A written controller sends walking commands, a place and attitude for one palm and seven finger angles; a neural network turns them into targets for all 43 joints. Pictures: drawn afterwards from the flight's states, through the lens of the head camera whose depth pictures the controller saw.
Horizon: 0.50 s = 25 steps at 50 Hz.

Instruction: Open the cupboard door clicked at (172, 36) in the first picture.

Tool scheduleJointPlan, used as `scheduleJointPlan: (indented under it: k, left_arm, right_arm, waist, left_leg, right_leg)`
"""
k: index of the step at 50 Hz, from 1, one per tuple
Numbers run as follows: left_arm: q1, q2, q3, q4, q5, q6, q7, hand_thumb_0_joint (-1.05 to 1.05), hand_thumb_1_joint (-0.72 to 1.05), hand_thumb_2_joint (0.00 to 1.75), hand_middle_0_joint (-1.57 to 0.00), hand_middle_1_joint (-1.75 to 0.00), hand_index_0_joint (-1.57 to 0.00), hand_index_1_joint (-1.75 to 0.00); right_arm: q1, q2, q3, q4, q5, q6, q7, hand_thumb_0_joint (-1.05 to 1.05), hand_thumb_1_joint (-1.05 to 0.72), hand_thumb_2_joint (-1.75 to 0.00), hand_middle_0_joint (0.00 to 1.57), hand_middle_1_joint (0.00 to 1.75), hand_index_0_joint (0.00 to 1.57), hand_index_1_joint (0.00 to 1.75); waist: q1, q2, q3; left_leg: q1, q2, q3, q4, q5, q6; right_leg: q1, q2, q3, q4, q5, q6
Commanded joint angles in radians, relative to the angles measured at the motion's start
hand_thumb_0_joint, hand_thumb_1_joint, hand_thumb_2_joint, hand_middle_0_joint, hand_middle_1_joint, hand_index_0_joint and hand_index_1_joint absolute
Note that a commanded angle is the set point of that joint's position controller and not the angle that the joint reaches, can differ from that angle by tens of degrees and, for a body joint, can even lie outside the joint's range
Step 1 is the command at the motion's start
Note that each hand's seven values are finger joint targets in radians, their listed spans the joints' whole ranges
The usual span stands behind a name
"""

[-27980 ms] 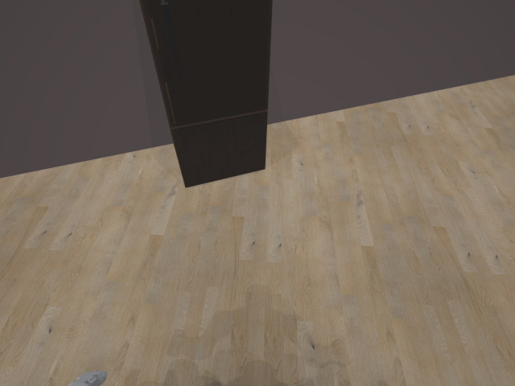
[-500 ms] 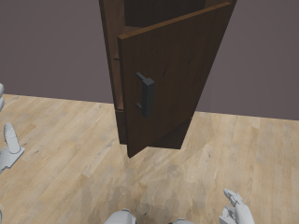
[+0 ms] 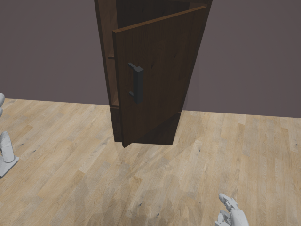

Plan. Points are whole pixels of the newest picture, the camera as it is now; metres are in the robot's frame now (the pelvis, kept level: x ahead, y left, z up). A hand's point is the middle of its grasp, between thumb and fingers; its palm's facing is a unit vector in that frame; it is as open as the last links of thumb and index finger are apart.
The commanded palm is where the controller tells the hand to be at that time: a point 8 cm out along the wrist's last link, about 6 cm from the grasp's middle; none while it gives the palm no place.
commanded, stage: stop stepping back and stand still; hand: left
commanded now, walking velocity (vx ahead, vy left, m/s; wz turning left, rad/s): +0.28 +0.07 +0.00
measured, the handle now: (134, 83) +0.55 +0.11 +0.07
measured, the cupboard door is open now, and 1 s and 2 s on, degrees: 43 43 43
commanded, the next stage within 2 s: let the arm hang, fingers relaxed in 1.72 s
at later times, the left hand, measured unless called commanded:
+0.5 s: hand out of the picture +0.10 +0.26 +0.16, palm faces +0.49 -0.75 -0.46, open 7.4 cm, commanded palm +0.05 +0.29 +0.18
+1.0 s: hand out of the picture +0.12 +0.29 +0.15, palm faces +0.42 -0.77 -0.49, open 7.4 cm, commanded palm +0.06 +0.34 +0.18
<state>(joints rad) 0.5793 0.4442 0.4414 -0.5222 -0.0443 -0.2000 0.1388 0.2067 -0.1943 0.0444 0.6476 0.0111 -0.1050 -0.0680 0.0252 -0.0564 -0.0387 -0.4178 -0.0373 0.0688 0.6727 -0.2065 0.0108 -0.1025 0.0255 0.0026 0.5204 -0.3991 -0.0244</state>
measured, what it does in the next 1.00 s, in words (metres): steps on the spot: left foot, then right foot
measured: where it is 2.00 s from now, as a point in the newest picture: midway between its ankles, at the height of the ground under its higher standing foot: outside the picture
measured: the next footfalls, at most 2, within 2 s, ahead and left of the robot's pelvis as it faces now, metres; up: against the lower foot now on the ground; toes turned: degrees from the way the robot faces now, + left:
left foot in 0.02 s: +0.07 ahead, +0.08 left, +0.00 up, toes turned +2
right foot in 0.30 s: -0.03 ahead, -0.08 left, +0.00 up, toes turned -2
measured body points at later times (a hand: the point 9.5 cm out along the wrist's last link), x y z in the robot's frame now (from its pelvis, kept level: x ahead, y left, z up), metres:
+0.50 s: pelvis -0.09 -0.01 +0.01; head -0.10 -0.03 +0.46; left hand +0.07 +0.30 +0.19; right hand +0.04 -0.26 -0.10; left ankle -0.07 +0.14 -0.65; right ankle -0.08 -0.09 -0.73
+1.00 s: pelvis -0.07 +0.03 +0.00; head -0.05 +0.03 +0.45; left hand +0.09 +0.33 +0.18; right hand +0.10 -0.18 -0.09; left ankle -0.09 +0.16 -0.73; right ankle -0.07 -0.08 -0.73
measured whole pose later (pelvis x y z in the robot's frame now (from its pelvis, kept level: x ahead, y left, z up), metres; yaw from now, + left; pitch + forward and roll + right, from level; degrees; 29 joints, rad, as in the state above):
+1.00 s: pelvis -0.07 +0.03 +0.00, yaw +2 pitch +0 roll +0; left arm 0.57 0.37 0.39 -0.46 -0.03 -0.21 0.14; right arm 0.20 -0.19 0.02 0.63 0.00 -0.10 -0.05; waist 0.00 0.02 0.04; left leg -0.23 0.04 0.03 0.55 -0.31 -0.01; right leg -0.24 -0.01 -0.06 0.54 -0.29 -0.02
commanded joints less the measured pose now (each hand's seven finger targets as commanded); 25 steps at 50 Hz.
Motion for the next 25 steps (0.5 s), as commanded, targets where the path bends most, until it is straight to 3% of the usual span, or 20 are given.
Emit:
scheduleJointPlan:
  k: [1,2,3,5,6,8,10,11,12,13,14,15,16,17,18,20,22,25]
  left_arm:
    - [-0.103,0.152,0.084,-0.177,-0.016,-0.036,0.025,0.00,0.90,0.90,-0.20,-0.30,-0.20,-0.30]
    - [-0.132,0.135,0.069,-0.168,-0.012,-0.042,0.024,0.00,0.90,0.90,-0.20,-0.30,-0.20,-0.30]
    - [-0.135,0.139,0.068,-0.133,0.002,-0.041,0.024,0.00,0.90,0.90,-0.20,-0.30,-0.20,-0.30]
    - [-0.114,0.179,0.108,-0.179,0.002,-0.038,0.028,0.00,0.90,0.90,-0.20,-0.30,-0.20,-0.30]
    - [-0.114,0.202,0.129,-0.214,0.009,-0.044,0.031,0.00,0.90,0.90,-0.20,-0.30,-0.20,-0.30]
    - [-0.022,0.163,0.116,-0.203,0.012,-0.042,0.037,0.00,0.90,0.90,-0.20,-0.30,-0.20,-0.30]
    - [0.008,0.157,0.117,-0.184,0.014,-0.041,0.042,0.00,0.90,0.90,-0.20,-0.30,-0.20,-0.30]
    - [0.008,0.177,0.137,-0.181,0.018,-0.043,0.044,0.00,0.90,0.90,-0.20,-0.30,-0.20,-0.30]
    - [0.013,0.156,0.120,-0.154,0.020,-0.042,0.042,0.00,0.90,0.90,-0.20,-0.30,-0.20,-0.30]
    - [0.018,0.162,0.125,-0.125,0.025,-0.043,0.040,0.00,0.90,0.90,-0.20,-0.30,-0.20,-0.30]
    - [-0.002,0.172,0.124,-0.106,0.030,-0.039,0.035,0.00,0.90,0.90,-0.20,-0.30,-0.20,-0.30]
    - [-0.068,0.181,0.114,-0.137,0.021,-0.041,0.026,0.00,0.90,0.90,-0.20,-0.30,-0.20,-0.30]
    - [-0.161,0.182,0.127,-0.138,0.014,-0.061,0.025,0.00,0.90,0.90,-0.20,-0.30,-0.20,-0.30]
    - [-0.183,0.175,0.118,-0.118,0.012,-0.070,0.013,0.00,0.90,0.90,-0.20,-0.30,-0.20,-0.30]
    - [-0.153,0.164,0.119,-0.043,0.016,-0.074,0.014,0.00,0.90,0.90,-0.20,-0.30,-0.20,-0.30]
    - [-0.166,0.130,0.066,0.032,0.025,-0.072,0.010,0.00,0.90,0.90,-0.20,-0.30,-0.20,-0.30]
    - [-0.218,0.124,0.033,0.012,0.034,-0.081,0.012,0.00,0.90,0.90,-0.20,-0.30,-0.20,-0.30]
    - [-0.204,0.138,0.043,-0.046,0.044,-0.095,0.032,0.00,0.90,0.90,-0.20,-0.30,-0.20,-0.30]
  right_arm:
    - [-0.057,-0.164,-0.076,-0.156,0.009,-0.073,-0.007,0.00,-0.90,-0.90,0.20,0.30,0.20,0.30]
    - [-0.034,-0.161,-0.081,-0.160,0.010,-0.079,0.008,0.00,-0.90,-0.90,0.20,0.30,0.20,0.30]
    - [-0.059,-0.164,-0.090,-0.157,0.002,-0.087,0.012,0.00,-0.90,-0.90,0.20,0.30,0.20,0.30]
    - [-0.078,-0.139,-0.077,-0.157,-0.022,-0.098,0.003,0.00,-0.90,-0.90,0.20,0.30,0.20,0.30]
    - [-0.078,-0.142,-0.081,-0.155,-0.023,-0.099,0.005,0.00,-0.90,-0.90,0.20,0.30,0.20,0.30]
    - [-0.091,-0.131,-0.080,-0.174,-0.019,-0.091,0.004,0.00,-0.90,-0.90,0.20,0.30,0.20,0.30]
    - [-0.099,-0.138,-0.086,-0.186,-0.020,-0.079,-0.001,0.00,-0.90,-0.90,0.20,0.30,0.20,0.30]
    - [-0.098,-0.143,-0.091,-0.192,-0.021,-0.072,-0.005,0.00,-0.90,-0.90,0.20,0.30,0.20,0.30]
    - [-0.098,-0.138,-0.094,-0.192,-0.023,-0.061,-0.007,0.00,-0.90,-0.90,0.20,0.30,0.20,0.30]
    - [-0.100,-0.129,-0.097,-0.188,-0.022,-0.052,-0.009,0.00,-0.90,-0.90,0.20,0.30,0.20,0.30]
    - [-0.093,-0.119,-0.105,-0.183,-0.022,-0.037,-0.007,0.00,-0.90,-0.90,0.20,0.30,0.20,0.30]
    - [-0.100,-0.141,-0.115,-0.179,-0.018,-0.032,-0.006,0.00,-0.90,-0.90,0.20,0.30,0.20,0.30]
    - [-0.103,-0.170,-0.115,-0.139,-0.041,-0.039,-0.006,0.00,-0.90,-0.90,0.20,0.30,0.20,0.30]
    - [-0.065,-0.153,-0.113,-0.115,-0.034,-0.046,-0.001,0.00,-0.90,-0.90,0.20,0.30,0.20,0.30]
    - [-0.050,-0.133,-0.100,-0.122,-0.030,-0.051,-0.002,0.00,-0.90,-0.90,0.20,0.30,0.20,0.30]
    - [-0.064,-0.132,-0.093,-0.115,-0.022,-0.043,-0.009,0.00,-0.90,-0.90,0.20,0.30,0.20,0.30]
    - [-0.085,-0.142,-0.101,-0.111,-0.019,-0.060,-0.022,0.00,-0.90,-0.90,0.20,0.30,0.20,0.30]
    - [-0.068,-0.131,-0.100,-0.115,-0.022,-0.086,-0.032,0.00,-0.90,-0.90,0.20,0.30,0.20,0.30]
  waist:
    - [-0.043,0.214,-0.167]
    - [-0.032,0.205,-0.131]
    - [-0.025,0.168,-0.077]
    - [-0.036,0.243,-0.031]
    - [-0.031,0.251,-0.029]
    - [-0.025,0.266,-0.004]
    - [-0.024,0.316,0.016]
    - [-0.019,0.307,0.008]
    - [-0.016,0.271,0.020]
    - [-0.008,0.168,0.024]
    - [-0.010,-0.078,0.048]
    - [-0.011,-0.256,0.082]
    - [-0.032,-0.128,0.125]
    - [-0.051,-0.096,0.045]
    - [-0.061,-0.033,0.024]
    - [-0.056,0.018,0.049]
    - [-0.043,0.023,0.082]
    - [-0.025,-0.078,0.029]
  left_leg:
    - [0.469,0.215,-0.216,-0.213,0.673,0.120]
    - [0.437,0.285,-0.301,-0.264,0.673,0.156]
    - [0.352,0.306,-0.357,-0.335,0.470,0.157]
    - [0.164,0.294,-0.389,-0.463,0.075,0.135]
    - [0.111,0.265,-0.344,-0.494,-0.100,0.121]
    - [-0.054,0.229,-0.269,-0.573,-0.404,0.095]
    - [-0.203,0.213,-0.225,-0.592,-0.541,0.070]
    - [-0.240,0.196,-0.198,-0.562,-0.569,0.056]
    - [-0.286,0.172,-0.176,-0.496,-0.571,0.039]
    - [-0.295,0.123,-0.129,-0.323,-0.519,0.025]
    - [-0.269,0.035,-0.051,0.046,-0.389,0.005]
    - [-0.274,-0.003,-0.071,0.422,-0.288,-0.012]
    - [-0.278,0.016,-0.111,0.575,-0.216,-0.027]
    - [-0.259,0.044,-0.131,0.616,-0.122,-0.029]
    - [-0.251,0.073,-0.104,0.576,-0.064,-0.028]
    - [-0.224,0.083,-0.068,0.512,0.006,-0.026]
    - [-0.200,0.088,-0.046,0.397,-0.017,-0.014]
    - [-0.107,0.076,0.012,0.139,-0.095,0.007]
  right_leg:
    - [-0.235,-0.044,-0.001,0.296,0.231,0.077]
    - [-0.292,-0.021,0.037,0.341,-0.117,0.071]
    - [-0.305,-0.005,0.037,0.342,-0.180,0.056]
    - [-0.202,-0.036,0.023,0.326,-0.118,0.041]
    - [-0.155,-0.036,0.008,0.303,-0.074,0.035]
    - [-0.027,-0.006,-0.063,0.242,-0.047,0.025]
    - [0.102,0.022,-0.124,0.186,-0.064,0.011]
    - [0.153,0.028,-0.145,0.146,-0.064,0.004]
    - [0.191,0.025,-0.144,0.075,-0.078,-0.008]
    - [0.182,-0.020,-0.070,-0.047,-0.110,-0.033]
    - [0.024,-0.184,0.214,-0.251,-0.279,-0.110]
    - [-0.196,-0.435,0.610,-0.449,-0.459,-0.203]
    - [-0.287,-0.454,0.582,-0.458,-0.363,-0.207]
    - [-0.251,-0.403,0.461,-0.402,-0.341,-0.173]
    - [-0.208,-0.341,0.372,-0.375,-0.308,-0.147]
    - [-0.244,-0.288,0.249,-0.371,-0.266,-0.109]
    - [-0.217,-0.291,0.214,-0.366,-0.162,-0.092]
    - [-0.107,-0.291,0.191,-0.338,-0.075,-0.098]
